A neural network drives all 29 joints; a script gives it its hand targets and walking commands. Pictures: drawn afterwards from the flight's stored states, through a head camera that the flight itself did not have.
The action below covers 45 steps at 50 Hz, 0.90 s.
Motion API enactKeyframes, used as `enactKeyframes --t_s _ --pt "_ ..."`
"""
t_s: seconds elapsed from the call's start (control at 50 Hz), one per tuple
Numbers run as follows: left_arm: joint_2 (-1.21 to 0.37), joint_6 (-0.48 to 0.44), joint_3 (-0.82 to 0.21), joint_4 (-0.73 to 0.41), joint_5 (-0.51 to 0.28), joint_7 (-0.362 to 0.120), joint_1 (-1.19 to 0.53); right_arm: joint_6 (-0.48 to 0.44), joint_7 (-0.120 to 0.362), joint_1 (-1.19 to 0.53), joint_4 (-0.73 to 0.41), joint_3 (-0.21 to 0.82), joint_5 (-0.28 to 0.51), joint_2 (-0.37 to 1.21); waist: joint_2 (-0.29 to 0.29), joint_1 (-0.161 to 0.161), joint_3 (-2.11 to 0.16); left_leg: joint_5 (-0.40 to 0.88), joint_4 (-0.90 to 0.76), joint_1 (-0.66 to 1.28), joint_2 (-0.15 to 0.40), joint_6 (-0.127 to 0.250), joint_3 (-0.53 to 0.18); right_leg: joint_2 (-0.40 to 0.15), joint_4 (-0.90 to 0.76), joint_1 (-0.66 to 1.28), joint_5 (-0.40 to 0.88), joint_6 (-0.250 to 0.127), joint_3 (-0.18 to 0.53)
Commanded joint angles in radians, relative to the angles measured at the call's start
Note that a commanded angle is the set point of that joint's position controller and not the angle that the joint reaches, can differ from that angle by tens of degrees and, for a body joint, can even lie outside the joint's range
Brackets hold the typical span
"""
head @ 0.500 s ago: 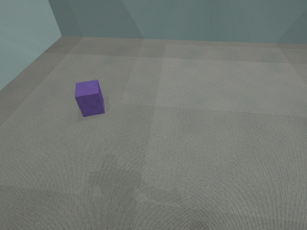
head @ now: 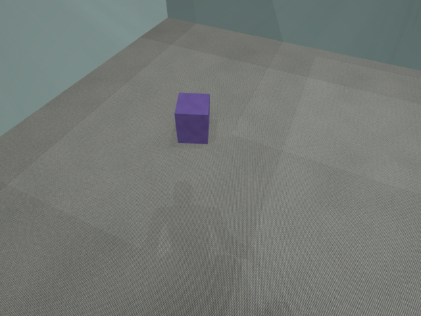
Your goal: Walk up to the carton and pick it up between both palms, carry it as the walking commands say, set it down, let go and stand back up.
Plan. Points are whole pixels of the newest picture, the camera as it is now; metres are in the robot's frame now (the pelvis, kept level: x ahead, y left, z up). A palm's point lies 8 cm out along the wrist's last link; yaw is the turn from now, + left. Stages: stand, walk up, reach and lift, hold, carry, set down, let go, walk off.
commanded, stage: walk up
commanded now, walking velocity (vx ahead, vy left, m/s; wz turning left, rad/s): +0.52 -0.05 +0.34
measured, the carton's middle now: (193, 118) +1.35 +0.19 -0.63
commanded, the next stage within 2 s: none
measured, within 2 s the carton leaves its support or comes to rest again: neither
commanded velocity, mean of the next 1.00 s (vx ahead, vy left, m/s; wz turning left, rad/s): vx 0.50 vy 0.04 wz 0.15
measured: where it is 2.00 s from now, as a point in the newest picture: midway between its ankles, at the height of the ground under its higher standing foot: (194, 199)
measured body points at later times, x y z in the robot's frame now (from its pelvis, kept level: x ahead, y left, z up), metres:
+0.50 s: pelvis +0.28 -0.03 +0.02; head +0.31 -0.06 +0.46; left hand +0.31 +0.25 -0.10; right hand +0.34 -0.29 -0.14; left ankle +0.18 +0.11 -0.63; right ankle +0.34 -0.13 -0.72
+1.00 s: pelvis +0.50 +0.09 +0.02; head +0.52 +0.12 +0.47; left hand +0.49 +0.35 -0.14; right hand +0.61 -0.16 -0.10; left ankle +0.50 +0.19 -0.72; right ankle +0.46 -0.08 -0.62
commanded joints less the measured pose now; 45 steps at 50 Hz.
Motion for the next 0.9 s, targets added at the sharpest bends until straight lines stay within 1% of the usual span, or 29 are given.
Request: enactKeyframes --t_s 0.0,0.02,0.06,0.12,0.16,0.22,0.26,0.28,0.3,0.32,0.34,0.36,0.38,0.4,0.44,0.48,0.5,0.54,0.62,0.68,0.72,0.74,0.76,0.78,0.8,0.82,0.84,0.86,0.88 --pt "0.044 -0.025 0.000 -0.100 -0.009 -0.008 -0.092 -0.023 -0.021 0.121 0.001 -0.048 0.009 -0.178 0.166 -0.050 -0.040 0.210 -0.419 0.271 0.249 0.153 -0.403 -0.029 0.038 -0.333 0.136 0.006 0.056" --pt "0.039 -0.013 0.004 -0.082 -0.006 -0.015 -0.064 -0.032 -0.023 0.115 0.004 -0.046 0.010 -0.168 0.182 -0.038 -0.054 0.316 -0.420 0.241 0.231 0.151 -0.332 -0.012 0.005 -0.273 0.160 0.018 0.031" --pt "0.024 0.005 0.003 -0.089 -0.010 -0.023 -0.105 -0.044 -0.025 0.160 0.033 -0.043 0.012 -0.151 0.181 -0.044 -0.039 0.390 -0.446 0.243 0.222 0.156 -0.275 0.008 -0.081 -0.262 0.219 0.037 0.005" --pt "-0.003 0.012 -0.006 -0.135 -0.013 -0.039 -0.239 -0.043 -0.030 0.195 0.050 -0.039 0.007 -0.133 0.175 -0.071 0.039 0.337 -0.507 0.232 0.200 0.149 -0.216 0.030 -0.310 -0.276 0.323 0.054 -0.030" --pt "-0.014 0.011 -0.010 -0.164 -0.021 -0.049 -0.299 -0.041 -0.032 0.198 0.048 -0.043 0.002 -0.134 0.205 -0.083 0.052 0.306 -0.533 0.221 0.176 0.133 -0.171 0.056 -0.463 -0.210 0.374 0.050 -0.053" --pt "-0.011 0.006 0.000 -0.184 -0.028 -0.047 -0.326 -0.039 -0.039 0.217 0.051 -0.052 -0.003 -0.152 0.208 -0.085 0.042 0.350 -0.527 0.250 0.201 0.118 -0.169 0.069 -0.561 -0.147 0.394 0.040 -0.057" --pt "0.005 0.002 0.008 -0.180 -0.025 -0.038 -0.283 -0.036 -0.045 0.213 0.058 -0.056 -0.005 -0.172 0.201 -0.054 0.008 0.481 -0.457 0.268 0.200 0.098 -0.154 0.086 -0.589 -0.056 0.350 0.027 -0.075" --pt "0.022 -0.007 0.014 -0.161 -0.022 -0.029 -0.217 -0.032 -0.047 0.223 0.077 -0.056 -0.004 -0.174 0.199 -0.019 -0.037 0.539 -0.351 0.271 0.167 0.091 -0.125 0.094 -0.602 0.042 0.328 0.017 -0.092" --pt "0.051 -0.020 0.023 -0.105 -0.019 -0.012 -0.075 -0.020 -0.042 0.248 0.104 -0.050 0.000 -0.151 0.149 0.039 -0.126 0.529 -0.143 0.220 0.082 0.077 -0.069 0.103 -0.655 0.254 0.334 0.006 -0.103" --pt "0.125 -0.029 0.048 -0.053 -0.004 0.002 0.096 -0.022 -0.040 0.283 0.091 -0.041 -0.002 -0.113 -0.015 0.097 -0.218 0.343 0.120 0.038 0.041 0.068 -0.075 0.004 -0.666 0.464 0.290 -0.002 0.008" --pt "0.253 -0.031 0.067 -0.032 0.013 0.016 0.216 -0.029 -0.038 0.323 0.050 -0.019 0.004 -0.022 -0.312 0.103 -0.296 -0.167 0.412 -0.182 -0.081 0.043 -0.059 -0.322 -0.855 0.561 0.149 -0.084 0.466" --pt "0.236 -0.024 0.053 -0.032 -0.002 0.010 0.215 -0.027 -0.040 0.291 0.038 -0.034 0.002 -0.087 -0.227 0.064 -0.330 -0.190 0.542 -0.204 -0.014 0.060 -0.153 -0.367 -0.942 0.506 0.018 -0.124 0.612" --pt "0.175 -0.025 0.040 -0.051 0.002 0.007 0.114 -0.027 -0.034 0.232 0.044 -0.044 0.004 -0.110 -0.173 0.036 -0.229 -0.119 0.558 -0.219 0.017 0.061 -0.155 -0.304 -0.967 0.411 -0.063 -0.132 0.540" --pt "0.113 -0.032 0.028 -0.058 0.001 0.009 0.027 -0.024 -0.026 0.213 0.063 -0.049 0.003 -0.087 -0.110 0.010 -0.130 -0.035 0.547 -0.216 0.042 0.052 -0.148 -0.258 -0.980 0.304 -0.034 -0.129 0.426" --pt "0.070 -0.042 0.022 -0.033 -0.010 0.023 -0.005 0.006 -0.008 0.228 0.089 -0.059 -0.011 -0.072 -0.006 -0.044 -0.048 0.067 0.543 -0.169 0.060 0.016 -0.143 -0.227 -0.962 0.164 0.240 -0.099 0.294" --pt "0.054 -0.052 0.012 -0.013 -0.012 0.027 0.022 0.030 0.011 0.215 0.083 -0.050 -0.012 -0.047 -0.062 -0.063 -0.047 0.120 0.508 -0.148 0.062 0.006 -0.128 -0.193 -0.920 0.132 0.465 -0.076 0.171" --pt "0.049 -0.058 0.009 -0.007 -0.011 0.026 0.038 0.037 0.018 0.182 0.073 -0.046 -0.009 -0.041 -0.098 -0.057 -0.048 0.154 0.488 -0.162 0.062 0.006 -0.113 -0.178 -0.919 0.135 0.491 -0.075 0.127" --pt "0.050 -0.062 0.008 0.002 -0.009 0.023 0.072 0.047 0.028 0.097 0.052 -0.041 -0.006 -0.038 -0.129 -0.039 -0.031 0.203 0.420 -0.200 0.067 -0.002 -0.086 -0.166 -0.943 0.145 0.440 -0.076 0.086" --pt "0.069 -0.054 0.020 0.017 -0.007 0.029 0.155 0.050 0.044 -0.077 0.007 -0.025 -0.003 -0.016 -0.118 0.016 0.045 0.243 0.198 -0.244 0.069 -0.032 -0.045 -0.174 -1.004 0.183 0.345 -0.087 0.050" --pt "0.080 -0.048 0.025 0.032 -0.010 0.031 0.187 0.044 0.054 -0.176 -0.020 -0.019 0.000 -0.011 -0.127 0.039 0.071 0.259 0.021 -0.200 0.050 -0.039 -0.002 -0.166 -1.023 0.207 0.341 -0.081 0.004" --pt "0.064 -0.047 0.017 0.033 -0.017 0.016 0.163 0.027 0.047 -0.207 -0.029 -0.015 0.005 -0.008 -0.212 0.029 0.051 0.226 -0.092 -0.063 0.031 -0.030 0.042 -0.117 -1.038 0.175 0.280 -0.079 -0.077" --pt "0.065 -0.044 0.013 0.039 -0.019 0.013 0.171 0.021 0.042 -0.212 -0.031 -0.014 0.001 -0.011 -0.224 0.025 0.046 0.203 -0.109 -0.022 0.017 -0.026 0.067 -0.112 -1.032 0.168 0.256 -0.091 -0.075" --pt "0.064 -0.041 0.012 0.042 -0.018 0.011 0.180 0.015 0.035 -0.193 -0.025 -0.015 -0.003 -0.022 -0.182 0.016 0.043 0.187 -0.134 0.019 0.012 -0.024 0.077 -0.121 -1.005 0.157 0.266 -0.096 -0.048" --pt "0.071 -0.039 0.014 0.042 -0.020 0.011 0.170 0.006 0.027 -0.134 -0.008 -0.019 -0.010 -0.039 -0.132 -0.012 0.016 0.176 -0.165 0.087 0.001 -0.022 0.090 -0.121 -0.934 0.154 0.310 -0.093 -0.040" --pt "0.076 -0.035 0.017 0.037 -0.027 0.011 0.148 -0.004 0.016 -0.030 0.025 -0.026 -0.017 -0.063 -0.062 -0.060 -0.043 0.187 -0.226 0.205 -0.017 -0.009 0.112 -0.095 -0.787 0.144 0.363 -0.079 -0.065" --pt "0.045 -0.034 0.009 0.027 -0.029 0.010 0.151 -0.020 0.001 0.115 0.076 -0.043 -0.029 -0.114 0.037 -0.108 -0.137 0.157 -0.233 0.401 0.003 0.021 0.076 -0.034 -0.546 0.067 0.371 -0.058 -0.095" --pt "-0.016 -0.040 -0.002 -0.004 -0.017 0.011 0.133 -0.032 -0.013 0.284 0.115 -0.073 -0.052 -0.215 0.268 -0.167 -0.221 0.008 -0.318 0.551 0.242 0.063 -0.256 0.051 -0.206 -0.140 0.050 -0.020 -0.109" --pt "-0.034 -0.039 -0.004 -0.033 -0.025 0.019 0.160 -0.024 -0.021 0.340 0.096 -0.088 -0.023 -0.318 0.397 -0.191 -0.299 -0.023 -0.481 0.664 0.470 0.158 -0.658 0.118 0.018 -0.366 -0.116 -0.017 -0.033" --pt "0.012 -0.032 0.014 0.005 -0.012 0.021 0.144 -0.026 -0.023 0.287 0.088 -0.074 -0.013 -0.271 0.192 -0.141 -0.250 0.093 -0.454 0.574 0.480 0.157 -0.652 0.045 0.118 -0.378 -0.038 -0.015 0.066"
